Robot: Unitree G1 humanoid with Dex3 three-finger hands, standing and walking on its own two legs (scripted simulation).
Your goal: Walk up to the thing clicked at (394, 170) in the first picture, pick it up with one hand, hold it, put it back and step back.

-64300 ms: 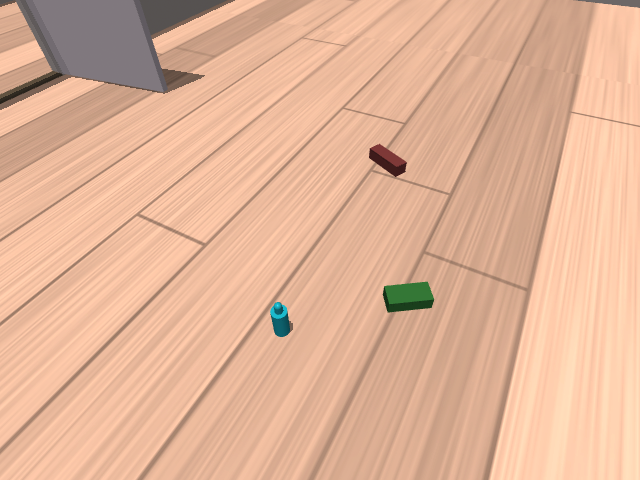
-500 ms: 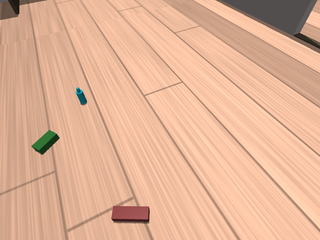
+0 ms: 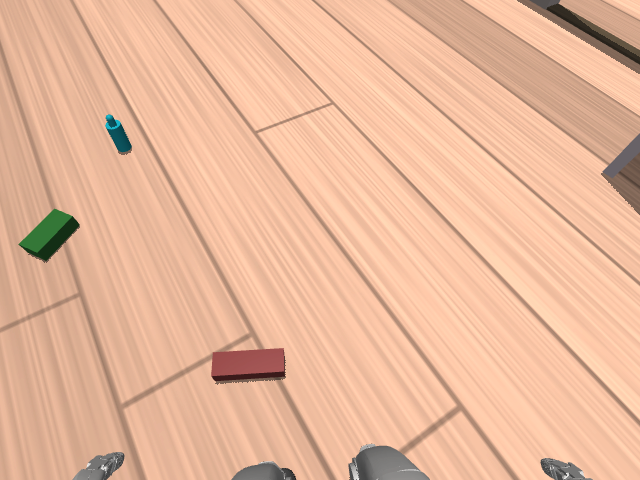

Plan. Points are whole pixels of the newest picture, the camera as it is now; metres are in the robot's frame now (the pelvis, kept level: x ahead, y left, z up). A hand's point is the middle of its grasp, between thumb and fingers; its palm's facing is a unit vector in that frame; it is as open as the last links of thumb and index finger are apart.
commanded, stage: step back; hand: left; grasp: from above
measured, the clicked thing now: (249, 364) +0.44 +0.19 -0.73
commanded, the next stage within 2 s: none
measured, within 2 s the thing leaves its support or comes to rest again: neither
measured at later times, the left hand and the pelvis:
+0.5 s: hand out of the picture +0.00 +0.24 -0.14, palm faces +0.00 -0.92 -0.39, open 7.4 cm; pelvis -0.13 -0.02 -0.01, yaw +2 degrees
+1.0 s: hand out of the picture -0.20 +0.22 -0.15, palm faces -0.03 -0.91 -0.42, open 7.4 cm; pelvis -0.29 -0.06 -0.02, yaw -1 degrees
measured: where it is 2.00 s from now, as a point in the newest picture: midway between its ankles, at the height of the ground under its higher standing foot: outside the picture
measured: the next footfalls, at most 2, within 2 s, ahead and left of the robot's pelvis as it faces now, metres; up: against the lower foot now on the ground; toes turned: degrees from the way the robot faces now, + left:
right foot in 0.16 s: -0.02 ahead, -0.14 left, +0.00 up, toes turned +1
left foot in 0.52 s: -0.13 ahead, +0.10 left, +0.00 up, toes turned +0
